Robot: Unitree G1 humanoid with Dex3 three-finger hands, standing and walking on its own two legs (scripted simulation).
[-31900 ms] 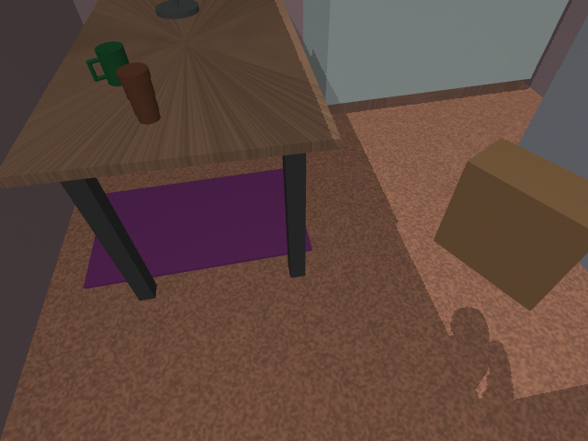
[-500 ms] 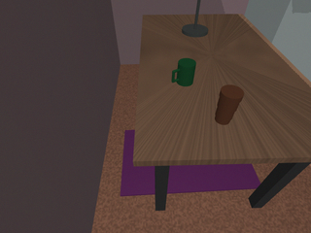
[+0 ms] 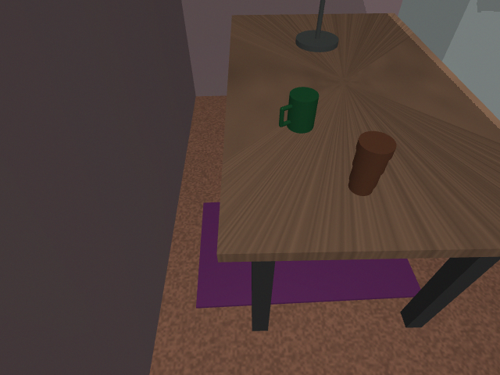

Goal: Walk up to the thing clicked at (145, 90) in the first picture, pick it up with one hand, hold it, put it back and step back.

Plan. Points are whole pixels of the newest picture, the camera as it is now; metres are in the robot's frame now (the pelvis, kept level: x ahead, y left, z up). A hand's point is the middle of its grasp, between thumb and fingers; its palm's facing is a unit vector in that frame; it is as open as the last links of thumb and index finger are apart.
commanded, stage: home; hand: right
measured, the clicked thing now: (368, 166) +0.54 -0.22 +0.01
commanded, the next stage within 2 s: stand in 0.84 s
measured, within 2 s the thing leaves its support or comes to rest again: neither
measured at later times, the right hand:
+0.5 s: hand out of the picture +0.10 -0.24 -0.15, palm faces -0.04 +0.93 -0.36, open 17.3 cm
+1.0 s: hand out of the picture +0.08 -0.24 -0.15, palm faces -0.03 +0.93 -0.36, open 17.2 cm
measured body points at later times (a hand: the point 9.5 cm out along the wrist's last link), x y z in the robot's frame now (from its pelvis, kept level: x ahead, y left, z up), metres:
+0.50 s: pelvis +0.02 +0.01 +0.00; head +0.02 +0.01 +0.45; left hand +0.10 +0.31 -0.13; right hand +0.10 -0.29 -0.12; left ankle +0.03 +0.13 -0.74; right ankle +0.02 -0.13 -0.74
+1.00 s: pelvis +0.01 +0.01 +0.00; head +0.01 +0.01 +0.45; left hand +0.07 +0.31 -0.13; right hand +0.08 -0.29 -0.13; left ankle +0.03 +0.13 -0.74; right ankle +0.02 -0.13 -0.74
